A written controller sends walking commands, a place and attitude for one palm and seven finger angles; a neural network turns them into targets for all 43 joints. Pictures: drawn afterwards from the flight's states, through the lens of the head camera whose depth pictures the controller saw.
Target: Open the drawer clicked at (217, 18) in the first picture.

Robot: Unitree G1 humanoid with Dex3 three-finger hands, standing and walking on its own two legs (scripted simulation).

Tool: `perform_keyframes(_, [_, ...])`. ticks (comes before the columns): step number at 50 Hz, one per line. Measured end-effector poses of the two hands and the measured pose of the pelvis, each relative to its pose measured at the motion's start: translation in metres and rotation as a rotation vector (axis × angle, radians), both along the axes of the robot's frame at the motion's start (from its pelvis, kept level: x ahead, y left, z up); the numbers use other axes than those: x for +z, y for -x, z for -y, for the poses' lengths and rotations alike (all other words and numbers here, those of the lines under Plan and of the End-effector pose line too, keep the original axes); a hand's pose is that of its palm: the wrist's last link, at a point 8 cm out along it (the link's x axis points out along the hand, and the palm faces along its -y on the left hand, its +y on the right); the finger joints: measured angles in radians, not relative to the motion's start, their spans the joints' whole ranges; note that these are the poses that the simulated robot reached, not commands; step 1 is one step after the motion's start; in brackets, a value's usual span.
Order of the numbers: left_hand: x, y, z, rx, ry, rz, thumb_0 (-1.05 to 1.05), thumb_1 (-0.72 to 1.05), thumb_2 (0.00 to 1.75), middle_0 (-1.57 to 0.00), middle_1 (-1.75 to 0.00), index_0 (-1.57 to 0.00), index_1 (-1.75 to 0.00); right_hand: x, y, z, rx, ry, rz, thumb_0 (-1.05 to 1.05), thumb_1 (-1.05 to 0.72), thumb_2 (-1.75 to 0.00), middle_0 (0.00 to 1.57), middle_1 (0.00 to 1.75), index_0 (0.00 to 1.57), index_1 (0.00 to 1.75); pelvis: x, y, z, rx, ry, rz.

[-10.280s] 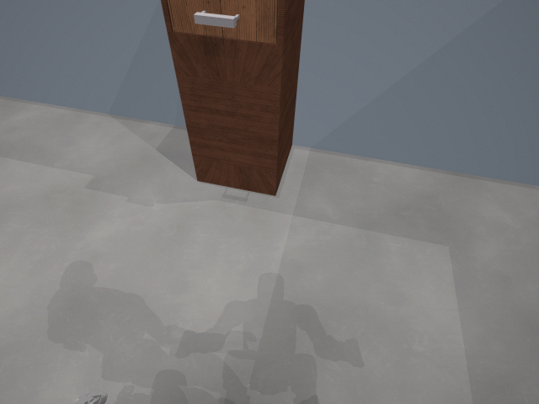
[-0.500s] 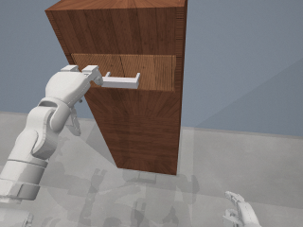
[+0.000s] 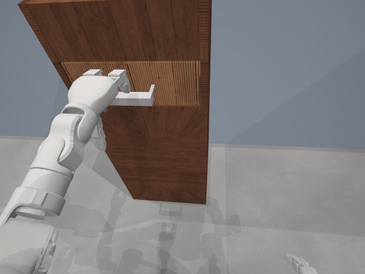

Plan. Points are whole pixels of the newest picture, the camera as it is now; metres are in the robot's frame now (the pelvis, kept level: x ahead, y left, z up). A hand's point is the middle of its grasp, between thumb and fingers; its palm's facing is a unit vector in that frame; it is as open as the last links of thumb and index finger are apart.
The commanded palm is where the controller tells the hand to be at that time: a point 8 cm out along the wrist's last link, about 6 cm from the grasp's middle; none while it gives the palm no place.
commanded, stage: move the hooked fingers above the handle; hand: left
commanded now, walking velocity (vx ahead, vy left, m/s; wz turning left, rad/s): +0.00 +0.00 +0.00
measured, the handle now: (130, 93) +0.56 +0.20 +0.07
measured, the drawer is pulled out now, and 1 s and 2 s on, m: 0.00 0.00 0.00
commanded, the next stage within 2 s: lower the fingers behind the handle in 1.54 s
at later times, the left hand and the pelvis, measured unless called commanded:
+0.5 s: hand (118, 96) +0.48 +0.20 +0.13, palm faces -0.02 -0.01 -1.00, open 13.8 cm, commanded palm +0.46 +0.21 +0.20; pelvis +0.03 +0.01 +0.00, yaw +0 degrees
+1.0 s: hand (121, 92) +0.50 +0.20 +0.12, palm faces -0.03 +0.00 -1.00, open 13.8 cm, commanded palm +0.48 +0.21 +0.19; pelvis +0.02 +0.00 -0.01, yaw -1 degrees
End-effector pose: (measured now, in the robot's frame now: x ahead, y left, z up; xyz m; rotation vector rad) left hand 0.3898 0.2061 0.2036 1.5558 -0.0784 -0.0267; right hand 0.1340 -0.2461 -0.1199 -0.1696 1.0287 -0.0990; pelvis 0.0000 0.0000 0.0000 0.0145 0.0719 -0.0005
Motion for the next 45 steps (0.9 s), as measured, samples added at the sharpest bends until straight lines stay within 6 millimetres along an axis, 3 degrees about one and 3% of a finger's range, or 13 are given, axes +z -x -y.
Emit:
perform_keyframes(11, [-0.009, -0.03, 0.001, 0.0, 0.0, -0.028, 0.0, -0.49, 0.3, -0.32, -1.2, -0.32, -1.2, 0.0, -0.014, -0.006, -0.01, 0.004, 0.0, 0.01, -0.91, -0.9, 0.2, 0.3, 0.2, 0.3, -0.001, -0.013, -0.003, 0.0, 0.004, -0.028])
perform_keyframes(20, [-0.015, -0.054, 0.002, 0.003, -0.005, -0.047, 0.0, -0.49, 0.3, -0.32, -1.2, -0.32, -1.2, -0.004, -0.011, -0.004, -0.025, 0.021, -0.044, 0.0, -0.91, -0.9, 0.2, 0.3, 0.2, 0.3, -0.004, -0.022, -0.005, 0.007, 0.008, -0.057])
perform_keyframes(35, [-0.023, -0.094, 0.012, 0.009, -0.01, -0.056, 0.0, -0.49, 0.3, -0.32, -1.2, -0.32, -1.2, -0.015, 0.03, 0.007, -0.099, 0.038, -0.165, 0.0, -0.91, -0.9, 0.2, 0.3, 0.2, 0.3, -0.008, -0.027, -0.005, 0.0, 0.009, -0.11])
perform_keyframes(45, [-0.019, -0.1, 0.013, 0.041, -0.003, -0.035, 0.0, -0.49, 0.3, -0.32, -1.2, -0.31, -1.2, -0.019, 0.057, 0.014, -0.151, 0.033, -0.215, 0.0, -0.91, -0.9, 0.2, 0.3, 0.2, 0.3, -0.008, -0.027, -0.001, -0.02, 0.007, -0.118])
